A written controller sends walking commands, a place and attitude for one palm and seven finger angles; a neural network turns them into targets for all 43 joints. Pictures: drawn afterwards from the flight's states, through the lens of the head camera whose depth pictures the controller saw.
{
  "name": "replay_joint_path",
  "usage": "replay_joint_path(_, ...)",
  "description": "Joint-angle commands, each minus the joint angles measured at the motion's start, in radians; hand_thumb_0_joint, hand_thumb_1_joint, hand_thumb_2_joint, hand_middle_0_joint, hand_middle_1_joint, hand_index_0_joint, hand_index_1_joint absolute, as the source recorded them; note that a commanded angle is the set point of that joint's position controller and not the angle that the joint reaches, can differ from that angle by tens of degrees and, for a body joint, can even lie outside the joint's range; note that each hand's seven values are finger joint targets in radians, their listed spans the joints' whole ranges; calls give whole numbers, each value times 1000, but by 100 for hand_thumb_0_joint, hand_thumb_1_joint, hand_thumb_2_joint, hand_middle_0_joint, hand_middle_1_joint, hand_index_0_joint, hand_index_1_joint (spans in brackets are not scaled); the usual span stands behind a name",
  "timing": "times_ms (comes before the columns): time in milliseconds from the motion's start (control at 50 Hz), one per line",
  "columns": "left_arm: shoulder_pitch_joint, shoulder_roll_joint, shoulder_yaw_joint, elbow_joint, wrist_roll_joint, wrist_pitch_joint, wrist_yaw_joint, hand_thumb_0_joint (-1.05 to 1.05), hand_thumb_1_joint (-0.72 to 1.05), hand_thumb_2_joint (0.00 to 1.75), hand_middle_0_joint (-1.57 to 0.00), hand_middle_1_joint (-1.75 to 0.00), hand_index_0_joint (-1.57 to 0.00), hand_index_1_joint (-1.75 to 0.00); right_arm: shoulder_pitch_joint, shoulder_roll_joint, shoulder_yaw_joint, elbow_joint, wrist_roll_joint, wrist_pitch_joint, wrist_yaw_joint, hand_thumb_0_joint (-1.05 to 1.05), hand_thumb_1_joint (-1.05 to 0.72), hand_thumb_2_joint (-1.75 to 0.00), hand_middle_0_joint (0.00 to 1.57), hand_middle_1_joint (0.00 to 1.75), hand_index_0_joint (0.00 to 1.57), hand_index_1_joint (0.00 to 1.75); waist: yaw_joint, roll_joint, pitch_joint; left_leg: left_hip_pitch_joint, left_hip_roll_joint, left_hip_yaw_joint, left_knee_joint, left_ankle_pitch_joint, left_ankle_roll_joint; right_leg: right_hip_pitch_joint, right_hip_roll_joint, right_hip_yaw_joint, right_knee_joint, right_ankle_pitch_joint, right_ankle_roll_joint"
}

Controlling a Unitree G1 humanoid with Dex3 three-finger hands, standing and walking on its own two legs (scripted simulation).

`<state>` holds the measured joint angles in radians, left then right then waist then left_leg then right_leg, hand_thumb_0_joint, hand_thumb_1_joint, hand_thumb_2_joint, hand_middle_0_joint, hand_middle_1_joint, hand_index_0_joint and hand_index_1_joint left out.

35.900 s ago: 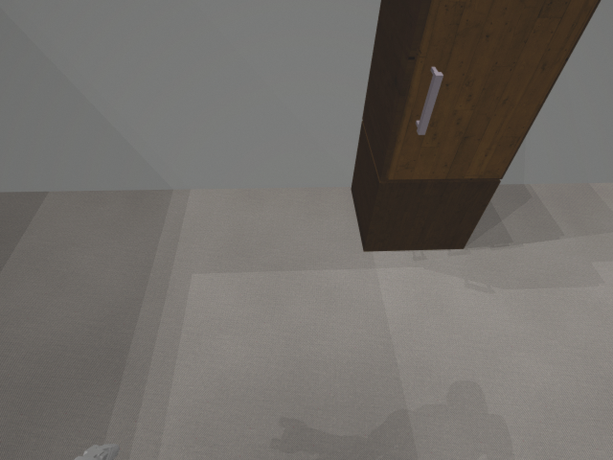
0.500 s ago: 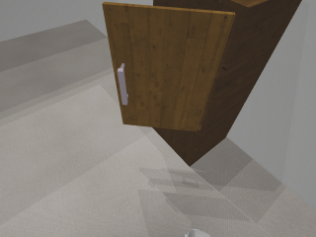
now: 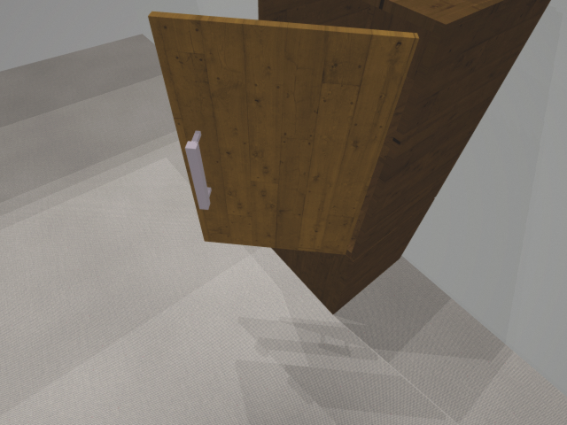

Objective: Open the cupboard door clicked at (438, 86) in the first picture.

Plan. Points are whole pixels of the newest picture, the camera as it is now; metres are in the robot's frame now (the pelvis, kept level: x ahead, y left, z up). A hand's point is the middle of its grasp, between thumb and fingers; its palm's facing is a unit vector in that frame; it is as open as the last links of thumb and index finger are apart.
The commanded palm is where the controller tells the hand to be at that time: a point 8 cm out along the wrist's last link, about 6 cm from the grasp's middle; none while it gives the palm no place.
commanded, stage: come to a stop and stand still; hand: left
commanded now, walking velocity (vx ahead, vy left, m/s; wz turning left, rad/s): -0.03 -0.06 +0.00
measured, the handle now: (201, 172) +0.58 +0.21 -0.04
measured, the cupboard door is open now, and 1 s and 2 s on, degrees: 46 46 46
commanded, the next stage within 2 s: none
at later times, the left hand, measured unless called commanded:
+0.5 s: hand out of the picture -0.02 +0.20 -0.17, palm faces +0.07 -0.97 -0.22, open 7.4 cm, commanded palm none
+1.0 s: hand out of the picture -0.12 +0.20 -0.18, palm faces +0.02 -0.99 -0.17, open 7.4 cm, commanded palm none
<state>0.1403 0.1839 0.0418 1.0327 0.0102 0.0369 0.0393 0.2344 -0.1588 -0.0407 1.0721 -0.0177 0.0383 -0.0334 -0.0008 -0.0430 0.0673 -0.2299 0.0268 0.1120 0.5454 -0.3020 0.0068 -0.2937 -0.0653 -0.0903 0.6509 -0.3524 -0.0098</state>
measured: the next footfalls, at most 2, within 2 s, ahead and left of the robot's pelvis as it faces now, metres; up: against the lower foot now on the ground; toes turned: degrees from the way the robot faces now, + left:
left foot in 0.32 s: +0.04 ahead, +0.10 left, +0.00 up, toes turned +3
left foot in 1.36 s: -0.05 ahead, +0.13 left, +0.00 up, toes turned +0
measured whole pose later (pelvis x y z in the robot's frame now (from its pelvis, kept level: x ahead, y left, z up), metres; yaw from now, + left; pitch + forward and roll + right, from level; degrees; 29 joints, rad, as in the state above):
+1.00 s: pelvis -0.09 +0.03 +0.00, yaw +0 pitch -3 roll -2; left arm 0.41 0.16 0.01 1.03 0.03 0.01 0.04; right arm 0.38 -0.14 -0.02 1.09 -0.02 0.02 -0.01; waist -0.02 -0.02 0.00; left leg -0.31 -0.02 0.06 0.47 -0.13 0.06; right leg -0.25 -0.02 -0.04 0.47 -0.21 0.01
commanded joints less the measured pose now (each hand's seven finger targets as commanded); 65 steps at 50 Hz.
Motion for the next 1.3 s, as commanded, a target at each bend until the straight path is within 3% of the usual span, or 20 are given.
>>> replay_joint_path(0,40,55,19,-59,0,8,-3,0,90,90,-20,-30,-20,-30,26,-149,-22,-68,-15,-18,-16,0,-90,-90,20,30,20,30,11,241,-30,-13,277,-225,-199,623,180,-53,23,80,210,-195,-5)
replay_joint_path(60,98,54,14,-42,1,-7,-8,0,90,90,-20,-30,-20,-30,-3,-170,-26,-79,-8,-24,-12,0,-90,-90,20,30,20,30,25,190,-113,83,232,-175,-133,614,143,20,31,51,8,-48,1)
replay_joint_path(80,190,176,-17,-96,11,-30,3,0,90,90,-20,-30,-20,-30,-13,-216,-20,-167,-8,-26,-3,0,-90,-90,20,30,20,30,31,180,-84,72,152,-179,-89,519,80,69,49,41,-173,9,19)
replay_joint_path(100,213,117,5,-114,11,-38,6,0,90,90,-20,-30,-20,-30,-58,-180,-37,-203,-6,-43,4,0,-90,-90,20,30,20,30,51,13,-161,31,111,-115,94,407,34,72,-38,142,-250,309,10)
replay_joint_path(120,181,172,13,-136,22,-45,15,0,90,90,-20,-30,-20,-30,-5,-128,-35,-226,-3,-48,6,0,-90,-90,20,30,20,30,4,-76,-220,-84,23,-62,143,182,0,206,-151,268,-182,687,-57)
replay_joint_path(140,177,180,22,-159,22,-50,16,0,90,90,-20,-30,-20,-30,-5,-91,-32,-247,-2,-44,9,0,-90,-90,20,30,20,30,5,-66,-226,-178,-24,-69,137,-72,-11,295,-201,295,-136,824,-118)
replay_joint_path(160,203,182,31,-167,22,-56,23,0,90,90,-20,-30,-20,-30,-41,-83,-31,-249,-7,-37,7,0,-90,-90,20,30,20,30,25,-165,-237,-232,-28,-79,195,-132,-4,344,-205,322,-118,934,-140)
replay_joint_path(180,214,159,24,-169,22,-58,27,0,90,90,-20,-30,-20,-30,-55,-77,-29,-261,-8,-32,10,0,-90,-90,20,30,20,30,27,-185,-207,-257,-31,-86,239,-151,8,343,-205,313,-115,979,-147)
replay_joint_path(220,206,156,23,-194,26,-56,33,0,90,90,-20,-30,-20,-30,-78,-72,-30,-279,1,-27,12,0,-90,-90,20,30,20,30,13,-121,-134,-247,-28,-99,225,-120,13,256,-195,300,-121,913,-165)
replay_joint_path(280,141,167,16,-227,20,-48,27,0,90,90,-20,-30,-20,-30,7,-78,-31,-247,2,-31,20,0,-90,-90,20,30,20,30,-37,-91,-104,-18,-26,-72,-14,120,19,78,-115,205,-110,635,-101)
replay_joint_path(320,171,144,11,-223,10,-44,19,0,90,90,-20,-30,-20,-30,4,-140,-35,-233,-5,-44,19,0,-90,-90,20,30,20,30,-14,42,-82,72,78,-152,-26,363,59,-41,-26,144,-126,311,-37)
replay_joint_path(360,193,145,4,-199,11,-34,15,0,90,90,-20,-30,-20,-30,-36,-177,-35,-232,-3,-47,17,0,-90,-90,20,30,20,30,6,187,-41,-8,134,-238,-112,322,101,-10,23,87,-120,86,-8)
replay_joint_path(440,209,150,0,-165,14,-43,2,0,90,90,-20,-30,-20,-30,-49,-171,-27,-229,-5,-46,19,0,-90,-90,20,30,20,30,6,93,-15,-93,81,-204,-150,13,65,35,-2,137,-211,79,-29)
replay_joint_path(520,201,156,0,-154,16,-47,-4,0,90,90,-20,-30,-20,-30,-18,-167,-24,-207,-7,-46,23,0,-90,-90,20,30,20,30,-2,70,-11,-105,64,-206,-185,-103,51,9,-20,162,-270,-25,-33)
replay_joint_path(1020,391,26,-12,-8,23,-35,5,0,90,90,-20,-30,-20,-30,135,-104,-16,-37,1,-30,15,0,-90,-90,20,30,20,30,14,95,45,-222,90,-252,-328,-302,37,44,18,115,-232,-51,-10)
replay_joint_path(1140,458,7,-3,13,27,-30,4,0,90,90,-20,-30,-20,-30,102,-84,-28,-41,2,-14,15,0,-90,-90,20,30,20,30,24,40,42,-218,43,-190,-263,-290,20,8,16,151,-255,-116,-22)
replay_joint_path(1180,423,30,7,2,26,-28,6,0,90,90,-20,-30,-20,-30,124,-57,-29,-39,3,-2,16,0,-90,-90,20,30,20,30,-1,-59,53,-120,-19,-128,-80,-201,2,-154,-47,239,-378,-265,-50)
replay_joint_path(1220,248,89,34,-45,22,-18,16,0,90,90,-20,-30,-20,-30,224,-36,-51,-15,1,19,11,0,-90,-90,20,30,20,30,-83,-195,-5,126,-76,-61,372,-48,-15,-457,-190,357,-565,-435,-106)
replay_joint_path(1260,0,135,53,-116,29,-23,26,0,90,90,-20,-30,-20,-30,354,-51,-65,20,11,4,13,0,-90,-90,20,30,20,30,-170,-172,-19,209,-7,-146,440,-91,7,-517,-196,280,-497,-240,-87)
replay_joint_path(1280,-22,145,56,-125,29,-26,27,0,90,90,-20,-30,-20,-30,377,-44,-59,19,14,-7,16,0,-90,-90,20,30,20,30,-167,-81,23,179,8,-154,277,-120,8,-492,-164,253,-405,-218,-67)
